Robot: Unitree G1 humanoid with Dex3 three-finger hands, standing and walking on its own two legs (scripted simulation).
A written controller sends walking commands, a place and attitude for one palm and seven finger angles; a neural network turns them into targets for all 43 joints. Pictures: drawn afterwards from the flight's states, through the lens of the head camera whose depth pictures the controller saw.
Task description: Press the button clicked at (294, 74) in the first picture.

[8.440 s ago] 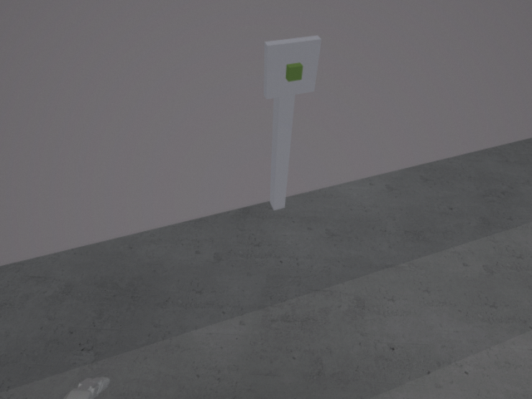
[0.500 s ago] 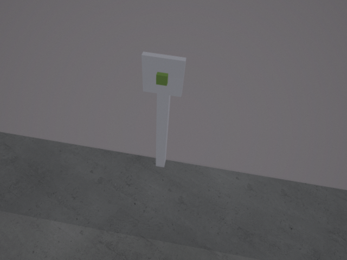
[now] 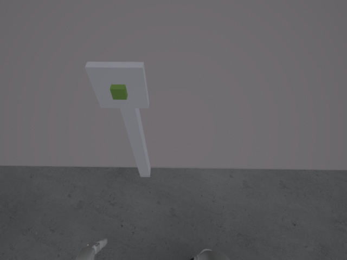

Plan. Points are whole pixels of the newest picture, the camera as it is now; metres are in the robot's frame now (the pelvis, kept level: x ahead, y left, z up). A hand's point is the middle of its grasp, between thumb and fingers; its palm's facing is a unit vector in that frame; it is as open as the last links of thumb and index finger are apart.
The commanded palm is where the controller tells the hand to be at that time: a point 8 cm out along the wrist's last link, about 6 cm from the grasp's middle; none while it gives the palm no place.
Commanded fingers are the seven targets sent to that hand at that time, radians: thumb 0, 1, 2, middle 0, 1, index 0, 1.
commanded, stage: take the last steps up to it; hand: left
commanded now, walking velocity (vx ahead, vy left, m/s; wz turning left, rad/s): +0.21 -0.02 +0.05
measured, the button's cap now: (119, 91) +0.63 +0.18 -0.01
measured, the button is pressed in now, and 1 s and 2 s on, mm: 0 0 0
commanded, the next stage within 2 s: come to a stop and stand still in 0.18 s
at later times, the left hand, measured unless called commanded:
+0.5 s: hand out of the picture +0.08 +0.16 -0.17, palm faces +0.10 -0.99 -0.13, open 7.3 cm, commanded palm none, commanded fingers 0.00 0.90 0.90 -0.20 -0.30 -0.20 -0.30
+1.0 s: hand out of the picture +0.09 +0.13 -0.13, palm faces +0.04 -0.97 -0.24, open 7.3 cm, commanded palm none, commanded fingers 0.00 0.90 0.90 -0.20 -0.30 -0.20 -0.30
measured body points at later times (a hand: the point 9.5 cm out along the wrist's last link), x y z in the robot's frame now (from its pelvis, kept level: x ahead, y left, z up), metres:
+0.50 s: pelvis +0.13 +0.01 +0.02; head +0.14 +0.04 +0.47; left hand +0.08 +0.21 -0.15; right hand +0.24 -0.20 -0.12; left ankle +0.17 +0.12 -0.72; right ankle +0.08 -0.08 -0.71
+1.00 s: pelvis +0.06 -0.05 +0.03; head +0.06 -0.08 +0.48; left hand +0.09 +0.18 -0.11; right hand +0.07 -0.30 -0.14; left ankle +0.06 +0.10 -0.66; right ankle +0.08 -0.14 -0.72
